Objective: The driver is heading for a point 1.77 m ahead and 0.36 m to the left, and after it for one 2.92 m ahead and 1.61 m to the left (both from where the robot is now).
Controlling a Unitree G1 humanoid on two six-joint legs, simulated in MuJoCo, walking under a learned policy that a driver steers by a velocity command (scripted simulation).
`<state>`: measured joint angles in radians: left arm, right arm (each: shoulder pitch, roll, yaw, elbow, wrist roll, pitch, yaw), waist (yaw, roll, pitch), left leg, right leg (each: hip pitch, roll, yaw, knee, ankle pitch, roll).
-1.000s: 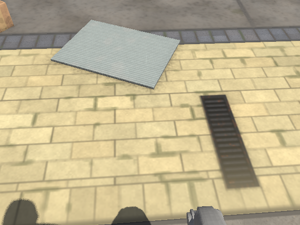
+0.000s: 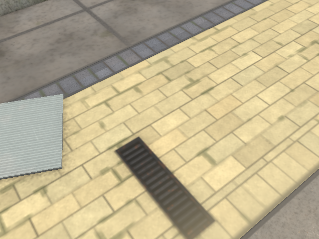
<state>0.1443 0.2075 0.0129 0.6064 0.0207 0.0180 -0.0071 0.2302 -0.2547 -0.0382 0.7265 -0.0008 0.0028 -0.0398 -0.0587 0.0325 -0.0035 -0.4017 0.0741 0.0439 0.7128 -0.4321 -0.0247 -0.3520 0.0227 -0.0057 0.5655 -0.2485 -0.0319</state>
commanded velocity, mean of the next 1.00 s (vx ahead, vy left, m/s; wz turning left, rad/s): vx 0.00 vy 0.00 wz -0.04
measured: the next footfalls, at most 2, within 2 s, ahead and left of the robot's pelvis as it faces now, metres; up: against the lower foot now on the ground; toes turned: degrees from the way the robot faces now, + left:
left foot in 0.22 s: +0.04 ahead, +0.15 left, +0.00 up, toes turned -1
left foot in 1.86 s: +0.29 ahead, +0.19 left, +0.00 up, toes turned +2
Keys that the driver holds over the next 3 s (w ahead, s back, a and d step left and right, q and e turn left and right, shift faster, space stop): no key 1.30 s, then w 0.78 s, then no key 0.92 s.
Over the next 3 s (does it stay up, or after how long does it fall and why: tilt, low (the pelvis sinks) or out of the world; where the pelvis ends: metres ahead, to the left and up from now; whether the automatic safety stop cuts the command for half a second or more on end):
stays up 0.53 0.09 0.01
